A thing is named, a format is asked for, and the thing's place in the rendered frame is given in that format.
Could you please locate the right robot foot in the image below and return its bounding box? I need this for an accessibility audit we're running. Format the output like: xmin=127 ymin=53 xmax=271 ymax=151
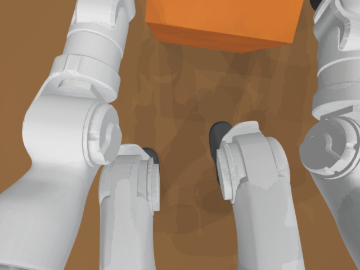
xmin=209 ymin=121 xmax=232 ymax=185

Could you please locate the left robot upper arm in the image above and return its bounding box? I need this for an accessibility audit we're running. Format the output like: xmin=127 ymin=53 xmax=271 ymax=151
xmin=0 ymin=94 xmax=122 ymax=270

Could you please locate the right robot upper arm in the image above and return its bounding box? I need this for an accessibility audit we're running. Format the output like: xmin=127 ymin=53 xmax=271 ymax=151
xmin=299 ymin=116 xmax=360 ymax=270

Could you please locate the left robot thigh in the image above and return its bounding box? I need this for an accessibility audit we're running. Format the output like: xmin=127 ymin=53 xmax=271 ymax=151
xmin=100 ymin=155 xmax=160 ymax=270

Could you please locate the robot left forearm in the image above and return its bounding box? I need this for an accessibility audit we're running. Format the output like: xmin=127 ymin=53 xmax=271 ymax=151
xmin=22 ymin=0 xmax=136 ymax=145

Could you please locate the robot right hand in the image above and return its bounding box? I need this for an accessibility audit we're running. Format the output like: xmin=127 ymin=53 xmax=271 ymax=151
xmin=310 ymin=0 xmax=322 ymax=11

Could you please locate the carton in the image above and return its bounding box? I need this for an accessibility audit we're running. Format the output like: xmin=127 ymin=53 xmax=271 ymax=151
xmin=145 ymin=0 xmax=304 ymax=53

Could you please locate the robot right forearm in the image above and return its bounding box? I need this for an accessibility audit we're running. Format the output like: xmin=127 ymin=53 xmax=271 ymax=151
xmin=312 ymin=0 xmax=360 ymax=121

